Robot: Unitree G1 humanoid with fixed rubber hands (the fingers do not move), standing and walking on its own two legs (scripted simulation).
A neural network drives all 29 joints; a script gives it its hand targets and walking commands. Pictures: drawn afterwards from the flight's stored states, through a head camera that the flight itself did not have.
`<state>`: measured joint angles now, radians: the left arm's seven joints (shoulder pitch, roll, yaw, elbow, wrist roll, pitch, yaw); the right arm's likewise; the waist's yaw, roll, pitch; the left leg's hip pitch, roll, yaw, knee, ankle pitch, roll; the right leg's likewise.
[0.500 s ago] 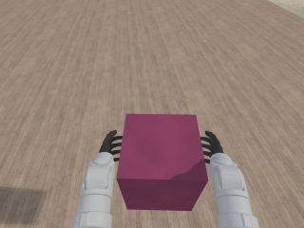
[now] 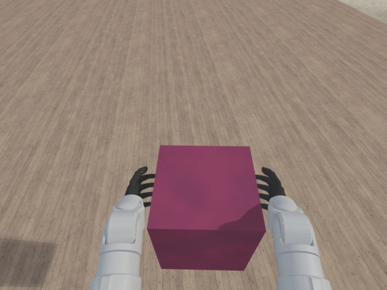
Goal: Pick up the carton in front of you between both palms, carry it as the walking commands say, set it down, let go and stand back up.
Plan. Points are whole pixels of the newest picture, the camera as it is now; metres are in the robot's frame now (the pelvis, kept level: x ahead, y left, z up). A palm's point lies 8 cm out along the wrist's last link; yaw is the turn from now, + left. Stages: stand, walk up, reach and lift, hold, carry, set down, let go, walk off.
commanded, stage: carry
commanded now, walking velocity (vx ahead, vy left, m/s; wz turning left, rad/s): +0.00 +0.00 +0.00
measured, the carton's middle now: (203, 210) +0.31 +0.00 -0.05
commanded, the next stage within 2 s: hold in 0.44 s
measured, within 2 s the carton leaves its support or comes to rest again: neither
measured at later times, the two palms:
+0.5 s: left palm (129, 206) +0.27 +0.16 +0.04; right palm (273, 206) +0.28 -0.14 +0.04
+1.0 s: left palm (122, 221) +0.24 +0.16 +0.05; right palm (265, 194) +0.30 -0.13 +0.05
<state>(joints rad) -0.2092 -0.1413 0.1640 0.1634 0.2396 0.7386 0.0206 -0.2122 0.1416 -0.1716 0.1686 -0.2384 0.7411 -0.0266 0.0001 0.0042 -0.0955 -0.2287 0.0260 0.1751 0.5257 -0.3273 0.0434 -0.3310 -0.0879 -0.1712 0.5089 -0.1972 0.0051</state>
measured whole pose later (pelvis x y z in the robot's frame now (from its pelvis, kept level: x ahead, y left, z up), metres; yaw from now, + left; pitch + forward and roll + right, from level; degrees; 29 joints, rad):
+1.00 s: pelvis -0.03 -0.05 +0.00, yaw +12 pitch -8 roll +0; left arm -0.43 -0.18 0.39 0.46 0.38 0.64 -0.05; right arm -0.42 0.20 -0.37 0.41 -0.36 0.68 -0.01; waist 0.01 0.01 0.06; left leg -0.11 -0.01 -0.05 0.50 -0.25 0.01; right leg -0.14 0.02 0.01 0.48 -0.20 -0.01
